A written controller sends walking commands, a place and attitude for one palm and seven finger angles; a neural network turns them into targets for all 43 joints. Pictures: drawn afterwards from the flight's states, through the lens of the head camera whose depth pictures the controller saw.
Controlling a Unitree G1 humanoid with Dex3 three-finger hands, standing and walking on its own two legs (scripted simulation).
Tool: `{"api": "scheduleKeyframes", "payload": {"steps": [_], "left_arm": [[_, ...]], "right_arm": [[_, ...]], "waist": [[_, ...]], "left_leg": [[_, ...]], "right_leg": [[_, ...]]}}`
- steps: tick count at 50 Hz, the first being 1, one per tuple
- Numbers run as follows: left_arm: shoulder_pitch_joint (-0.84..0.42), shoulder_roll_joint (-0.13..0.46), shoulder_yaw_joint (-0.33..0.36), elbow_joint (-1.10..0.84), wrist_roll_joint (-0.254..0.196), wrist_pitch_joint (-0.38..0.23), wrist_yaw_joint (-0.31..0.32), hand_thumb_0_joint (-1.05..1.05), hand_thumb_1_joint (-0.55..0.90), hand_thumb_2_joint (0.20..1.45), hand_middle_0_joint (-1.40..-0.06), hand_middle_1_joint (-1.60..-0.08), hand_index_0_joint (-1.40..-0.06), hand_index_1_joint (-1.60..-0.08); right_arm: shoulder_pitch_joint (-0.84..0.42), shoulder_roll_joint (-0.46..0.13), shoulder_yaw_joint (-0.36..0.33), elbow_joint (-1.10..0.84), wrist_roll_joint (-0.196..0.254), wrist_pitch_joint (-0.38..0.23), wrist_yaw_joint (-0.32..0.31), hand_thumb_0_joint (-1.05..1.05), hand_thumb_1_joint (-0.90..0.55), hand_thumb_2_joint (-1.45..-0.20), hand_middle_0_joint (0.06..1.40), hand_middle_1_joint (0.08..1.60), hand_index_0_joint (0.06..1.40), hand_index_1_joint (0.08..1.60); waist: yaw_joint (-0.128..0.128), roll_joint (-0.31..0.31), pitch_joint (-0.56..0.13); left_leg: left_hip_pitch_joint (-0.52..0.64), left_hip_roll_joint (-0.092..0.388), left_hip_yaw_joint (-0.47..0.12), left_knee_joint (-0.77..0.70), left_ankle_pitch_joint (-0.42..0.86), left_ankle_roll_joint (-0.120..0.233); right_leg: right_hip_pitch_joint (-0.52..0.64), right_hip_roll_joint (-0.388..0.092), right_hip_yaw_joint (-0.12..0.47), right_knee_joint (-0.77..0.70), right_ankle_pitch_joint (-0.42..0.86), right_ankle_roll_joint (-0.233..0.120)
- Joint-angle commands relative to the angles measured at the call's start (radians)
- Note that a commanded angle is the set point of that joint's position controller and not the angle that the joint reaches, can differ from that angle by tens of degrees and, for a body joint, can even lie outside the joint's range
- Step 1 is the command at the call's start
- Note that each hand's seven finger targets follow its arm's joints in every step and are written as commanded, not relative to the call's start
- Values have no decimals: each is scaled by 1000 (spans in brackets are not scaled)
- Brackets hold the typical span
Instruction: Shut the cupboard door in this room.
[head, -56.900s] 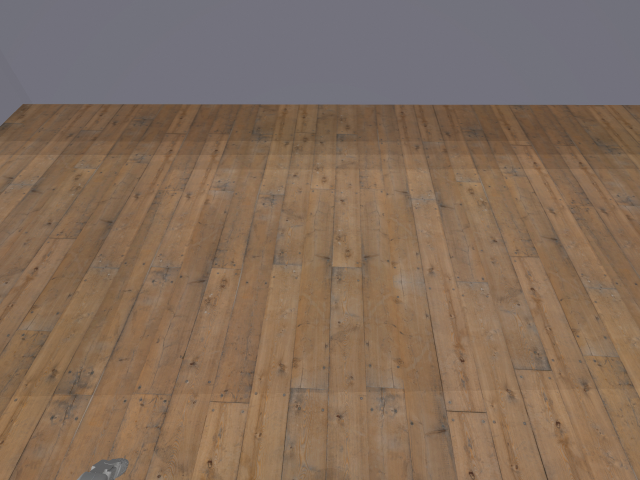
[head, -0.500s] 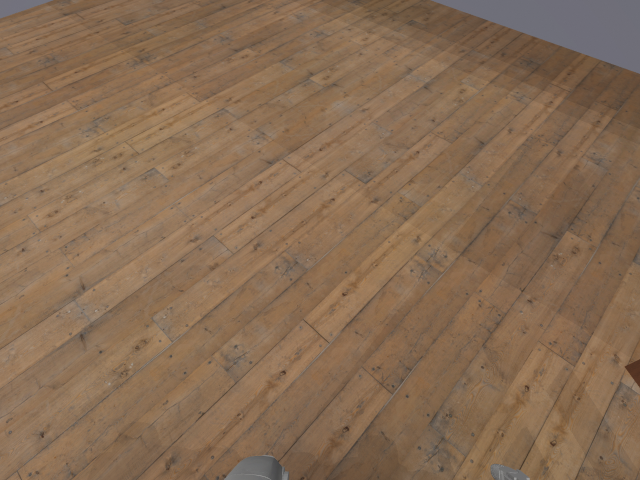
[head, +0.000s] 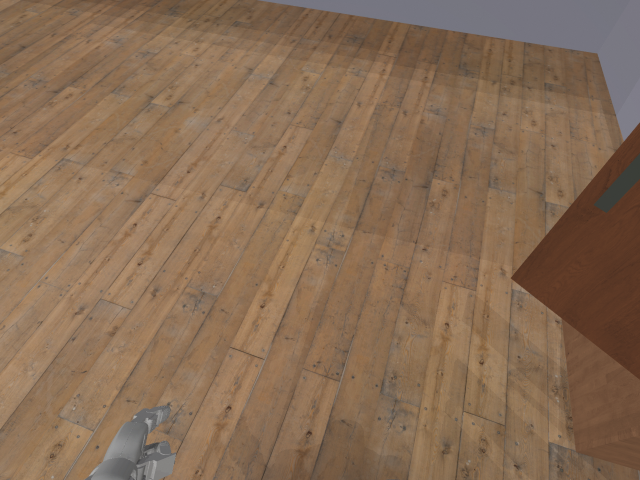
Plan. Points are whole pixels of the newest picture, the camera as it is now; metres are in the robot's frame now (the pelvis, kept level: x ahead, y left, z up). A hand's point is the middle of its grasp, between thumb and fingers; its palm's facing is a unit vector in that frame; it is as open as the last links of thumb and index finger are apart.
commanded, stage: turn to face it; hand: left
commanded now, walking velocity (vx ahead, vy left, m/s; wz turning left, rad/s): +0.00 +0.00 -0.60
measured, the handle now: out of the picture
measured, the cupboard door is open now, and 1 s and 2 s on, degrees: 55 55 55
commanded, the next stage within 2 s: take the last steps up to it in 1.32 s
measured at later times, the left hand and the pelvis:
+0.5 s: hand out of the picture +0.14 +0.21 -0.17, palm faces -0.25 -0.95 -0.19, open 7.4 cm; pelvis +0.01 +0.03 +0.00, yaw -17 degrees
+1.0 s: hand (235, 431) +0.20 +0.13 -0.16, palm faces -0.53 -0.81 -0.24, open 7.4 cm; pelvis +0.02 +0.01 +0.00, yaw -34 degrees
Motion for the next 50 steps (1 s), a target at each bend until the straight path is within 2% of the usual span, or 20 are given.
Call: {"api": "scheduleKeyframes", "payload": {"steps": [1,2,4,7,13,15,16,17,18,21,23,31,34,35,36,37,39,41,47,50], "left_arm": [[225,243,46,-16,6,-49,26,0,900,900,-200,-300,-200,-300],[258,260,43,-6,-11,-50,36,0,900,900,-200,-300,-200,-300],[152,213,44,-38,-5,-46,56,0,900,900,-200,-300,-200,-300],[64,166,29,-68,-2,-43,50,0,900,900,-200,-300,-200,-300],[73,179,44,-60,4,-37,36,0,900,900,-200,-300,-200,-300],[49,162,42,-58,-2,-30,33,0,900,900,-200,-300,-200,-300],[51,125,35,-72,-11,-22,29,0,900,900,-200,-300,-200,-300],[98,54,25,-86,-19,-17,21,0,900,900,-200,-300,-200,-300],[99,65,24,-92,-11,-20,17,0,900,900,-200,-300,-200,-300],[82,80,40,-54,-1,-17,-3,0,900,900,-200,-300,-200,-300],[85,56,33,-45,-4,-9,-10,0,900,900,-200,-300,-200,-300],[57,27,17,-50,-6,-16,-11,0,900,900,-200,-300,-200,-300],[149,54,24,-26,-5,-25,-4,0,900,900,-200,-300,-200,-300],[204,108,33,-9,0,-35,3,0,900,900,-200,-300,-200,-300],[240,216,52,2,9,-48,18,0,900,900,-200,-300,-200,-300],[287,250,52,12,-7,-48,28,0,900,900,-200,-300,-200,-300],[191,209,52,-4,-2,-51,46,0,900,900,-200,-300,-200,-300],[109,161,37,-29,-2,-49,48,0,900,900,-200,-300,-200,-300],[123,181,43,-22,3,-45,40,0,900,900,-200,-300,-200,-300],[84,169,41,-21,-1,-39,39,0,900,900,-200,-300,-200,-300]], "right_arm": [[-70,-89,-28,-135,19,-17,6,0,-900,-900,200,300,200,300],[-97,-115,-24,-148,18,0,-3,0,-900,-900,200,300,200,300],[-98,-112,-25,-139,18,3,-13,0,-900,-900,200,300,200,300],[-68,-104,-27,-106,15,8,-3,0,-900,-900,200,300,200,300],[-46,-80,-29,-120,21,-4,-4,0,-900,-900,200,300,200,300],[21,-87,-29,-101,23,-15,-9,0,-900,-900,200,300,200,300],[58,-132,-36,-93,17,-27,-13,0,-900,-900,200,300,200,300],[69,-240,-54,-100,0,-35,-16,0,-900,-900,200,300,200,300],[69,-267,-56,-118,-3,-33,-18,0,-900,-900,200,300,200,300],[-64,-188,-35,-144,-6,-39,-24,0,-900,-900,200,300,200,300],[-65,-165,-31,-139,-6,-35,-25,0,-900,-900,200,300,200,300],[-10,-192,-54,-85,-3,-24,-14,0,-900,-900,200,300,200,300],[-58,-200,-60,-90,6,-16,-6,0,-900,-900,200,300,200,300],[-64,-173,-59,-99,13,-14,1,0,-900,-900,200,300,200,300],[-101,-87,-40,-143,18,-11,5,0,-900,-900,200,300,200,300],[-167,-103,-31,-172,15,4,2,0,-900,-900,200,300,200,300],[-167,-110,-35,-158,16,6,-8,0,-900,-900,200,300,200,300],[-123,-113,-34,-123,14,-2,-2,0,-900,-900,200,300,200,300],[-110,-79,-26,-122,21,-3,-1,0,-900,-900,200,300,200,300],[-31,-84,-24,-104,23,-14,-7,0,-900,-900,200,300,200,300]], "waist": [[125,-294,-180],[138,-220,-162],[87,-318,-150],[36,-187,-129],[33,-213,-126],[-7,-178,-135],[-21,-62,-154],[-13,258,-167],[-19,291,-171],[37,153,-95],[33,140,-104],[-1,200,-150],[57,150,-161],[85,33,-178],[112,-310,-139],[147,-280,-120],[93,-328,-101],[45,-222,-141],[54,-182,-140],[16,-188,-155]], "left_leg": [[-369,-50,-33,383,-249,-69],[-385,-63,-180,522,-301,-65],[-463,-46,-259,610,-218,-71],[-307,-55,-225,508,-96,-86],[-156,-121,-199,184,-60,-72],[8,-135,-200,-36,82,-64],[104,-57,-287,-183,79,-33],[179,194,-557,-285,100,62],[100,335,-651,-334,86,152],[5,227,-433,-296,244,141],[51,177,-305,-259,346,123],[122,208,-189,-172,476,125],[11,188,-126,-48,349,58],[-88,132,-97,82,242,7],[-353,-24,-25,298,-214,-62],[-392,-69,-166,477,-299,-62],[-477,-58,-263,591,-199,-66],[-396,-47,-249,539,-94,-80],[-232,-115,-201,244,-74,-77],[-84,-131,-205,4,52,-65]], "right_leg": [[422,-352,425,-298,640,-182],[308,-401,442,-291,712,-257],[292,-325,422,-297,578,-253],[130,-224,284,-275,530,-205],[39,-186,372,-257,382,-190],[-55,-142,371,-196,296,-129],[-142,-64,317,-113,169,-79],[-284,81,173,115,-129,-17],[-279,59,109,344,-289,-3],[-272,-10,107,545,-155,20],[-250,-16,72,478,-122,33],[-97,9,-22,119,-122,15],[104,19,-38,-146,92,-11],[230,-47,56,-265,186,-44],[334,-302,406,-355,400,-146],[219,-382,489,-356,494,-230],[210,-313,486,-357,403,-244],[205,-232,324,-287,492,-213],[133,-196,347,-260,498,-206],[74,-163,357,-200,447,-156]]}}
